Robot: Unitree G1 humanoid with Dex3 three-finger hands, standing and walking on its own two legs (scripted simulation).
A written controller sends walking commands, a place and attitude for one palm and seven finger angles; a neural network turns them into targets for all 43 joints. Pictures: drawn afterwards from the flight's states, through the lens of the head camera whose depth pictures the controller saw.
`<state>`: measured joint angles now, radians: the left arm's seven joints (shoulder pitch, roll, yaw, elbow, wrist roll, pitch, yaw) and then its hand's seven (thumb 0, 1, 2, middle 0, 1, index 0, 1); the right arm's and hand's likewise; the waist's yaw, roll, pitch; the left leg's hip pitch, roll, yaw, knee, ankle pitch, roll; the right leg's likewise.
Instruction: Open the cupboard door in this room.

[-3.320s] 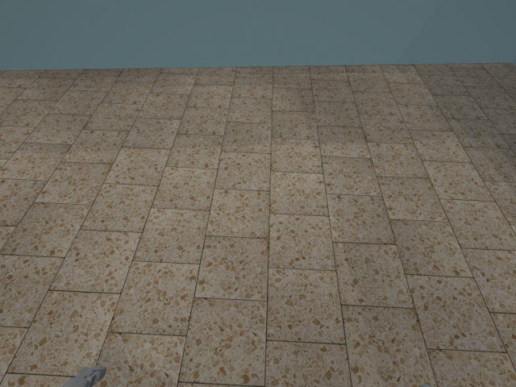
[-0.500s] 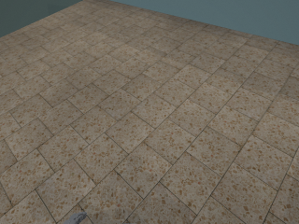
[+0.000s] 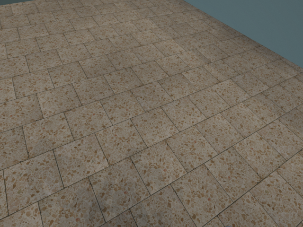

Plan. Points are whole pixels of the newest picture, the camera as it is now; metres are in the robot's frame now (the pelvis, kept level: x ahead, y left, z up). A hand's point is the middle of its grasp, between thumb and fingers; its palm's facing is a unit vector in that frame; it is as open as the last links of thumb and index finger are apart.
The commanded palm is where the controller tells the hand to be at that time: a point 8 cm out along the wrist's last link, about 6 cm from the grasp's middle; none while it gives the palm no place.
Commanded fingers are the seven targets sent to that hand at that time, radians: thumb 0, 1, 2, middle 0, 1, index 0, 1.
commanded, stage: turn or walk to find it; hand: left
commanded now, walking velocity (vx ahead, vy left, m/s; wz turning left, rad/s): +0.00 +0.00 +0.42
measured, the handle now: out of the picture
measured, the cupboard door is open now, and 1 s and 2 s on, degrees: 0 0 0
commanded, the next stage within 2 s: none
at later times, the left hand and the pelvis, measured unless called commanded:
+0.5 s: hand out of the picture +0.07 +0.19 -0.14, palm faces +0.19 -0.95 -0.26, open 7.4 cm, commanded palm none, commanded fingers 0.00 0.90 0.90 -0.20 -0.30 -0.20 -0.30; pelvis -0.02 -0.02 +0.01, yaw +11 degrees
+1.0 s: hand out of the picture -0.14 +0.15 -0.16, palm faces +0.48 -0.85 -0.23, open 7.4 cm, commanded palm none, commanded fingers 0.00 0.90 0.90 -0.20 -0.30 -0.20 -0.30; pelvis -0.07 -0.03 +0.01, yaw +26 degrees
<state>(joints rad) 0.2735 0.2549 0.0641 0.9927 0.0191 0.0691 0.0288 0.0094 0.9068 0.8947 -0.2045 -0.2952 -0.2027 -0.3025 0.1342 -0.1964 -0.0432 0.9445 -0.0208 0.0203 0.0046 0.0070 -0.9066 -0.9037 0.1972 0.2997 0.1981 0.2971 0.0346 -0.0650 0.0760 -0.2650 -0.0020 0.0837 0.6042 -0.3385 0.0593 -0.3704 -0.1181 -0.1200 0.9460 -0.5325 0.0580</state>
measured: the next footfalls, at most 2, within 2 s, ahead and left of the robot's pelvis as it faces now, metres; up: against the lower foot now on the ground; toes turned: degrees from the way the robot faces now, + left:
right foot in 0.54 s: +0.04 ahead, -0.13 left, +0.00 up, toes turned +11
left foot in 1.06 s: -0.10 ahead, +0.08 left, +0.00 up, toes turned +32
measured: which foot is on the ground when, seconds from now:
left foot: down 0.00-0.54, up 0.56-1.00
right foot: up 0.00-0.52, down 0.54-1.00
